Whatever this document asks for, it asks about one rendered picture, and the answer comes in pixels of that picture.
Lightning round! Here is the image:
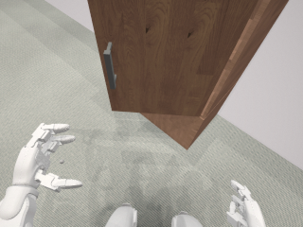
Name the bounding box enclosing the right robot shin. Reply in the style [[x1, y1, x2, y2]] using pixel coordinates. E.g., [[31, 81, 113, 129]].
[[178, 211, 188, 216]]

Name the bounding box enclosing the handle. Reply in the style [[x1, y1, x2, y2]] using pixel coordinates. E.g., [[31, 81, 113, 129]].
[[103, 42, 117, 90]]

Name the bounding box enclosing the left robot forearm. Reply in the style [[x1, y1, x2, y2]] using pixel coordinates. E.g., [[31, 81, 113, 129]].
[[0, 184, 40, 227]]

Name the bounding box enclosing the cupboard door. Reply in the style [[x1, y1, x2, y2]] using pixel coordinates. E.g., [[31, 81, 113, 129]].
[[87, 0, 258, 117]]

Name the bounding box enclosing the robot right thigh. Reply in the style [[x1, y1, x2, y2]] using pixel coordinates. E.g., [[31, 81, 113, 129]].
[[171, 214, 203, 227]]

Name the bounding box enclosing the robot right hand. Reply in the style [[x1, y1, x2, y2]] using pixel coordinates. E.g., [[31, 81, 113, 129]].
[[226, 180, 266, 227]]

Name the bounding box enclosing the robot left hand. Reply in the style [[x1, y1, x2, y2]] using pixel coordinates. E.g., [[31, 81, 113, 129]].
[[12, 123, 83, 193]]

